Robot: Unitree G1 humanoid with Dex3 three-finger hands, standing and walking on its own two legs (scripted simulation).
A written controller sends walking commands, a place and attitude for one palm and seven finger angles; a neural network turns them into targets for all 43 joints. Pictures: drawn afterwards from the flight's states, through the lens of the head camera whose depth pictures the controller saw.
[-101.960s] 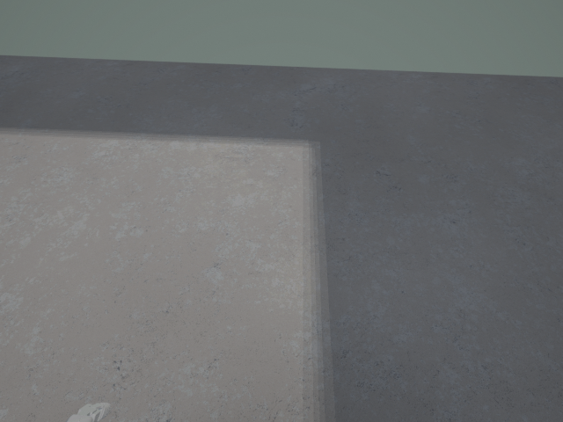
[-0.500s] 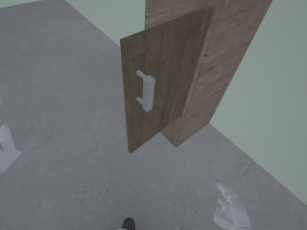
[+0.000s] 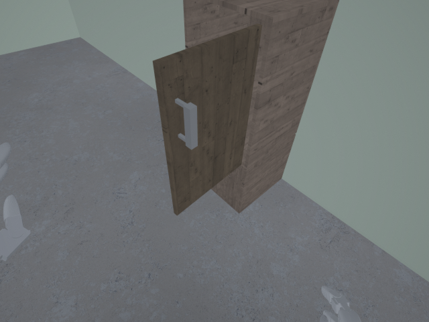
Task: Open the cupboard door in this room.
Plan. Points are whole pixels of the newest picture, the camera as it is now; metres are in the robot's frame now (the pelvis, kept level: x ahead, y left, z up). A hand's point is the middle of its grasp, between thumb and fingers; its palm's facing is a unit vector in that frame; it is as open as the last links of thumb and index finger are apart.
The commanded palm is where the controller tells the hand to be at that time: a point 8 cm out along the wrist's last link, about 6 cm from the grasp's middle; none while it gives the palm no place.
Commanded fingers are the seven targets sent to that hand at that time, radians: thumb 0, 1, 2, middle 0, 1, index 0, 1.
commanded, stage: stop stepping back and stand still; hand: left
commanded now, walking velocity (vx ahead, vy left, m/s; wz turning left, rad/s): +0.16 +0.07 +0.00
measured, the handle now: (185, 123) +0.59 +0.09 +0.06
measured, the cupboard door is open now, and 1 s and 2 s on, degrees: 94 94 94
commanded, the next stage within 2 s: let the arm hang, fingers relaxed in 0.44 s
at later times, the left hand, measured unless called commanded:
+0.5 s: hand out of the picture +0.19 +0.29 +0.17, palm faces +0.40 -0.77 -0.49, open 7.4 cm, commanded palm +0.14 +0.33 +0.18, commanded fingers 0.00 0.90 0.90 -0.20 -0.30 -0.20 -0.30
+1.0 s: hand out of the picture -0.08 +0.21 -0.17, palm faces +0.10 -0.98 -0.18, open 7.1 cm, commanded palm none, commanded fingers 0.00 0.90 0.90 -0.20 -0.30 -0.20 -0.30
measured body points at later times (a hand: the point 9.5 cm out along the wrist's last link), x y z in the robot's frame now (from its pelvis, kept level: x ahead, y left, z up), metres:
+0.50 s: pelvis +0.00 +0.03 +0.00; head +0.01 +0.03 +0.45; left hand +0.17 +0.33 +0.20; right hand +0.17 -0.18 -0.08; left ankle +0.03 +0.14 -0.73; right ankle -0.02 -0.08 -0.74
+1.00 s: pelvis -0.02 +0.04 +0.00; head +0.00 +0.05 +0.45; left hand -0.08 +0.26 -0.16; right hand -0.02 -0.20 -0.15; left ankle +0.03 +0.14 -0.74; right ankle -0.02 -0.08 -0.74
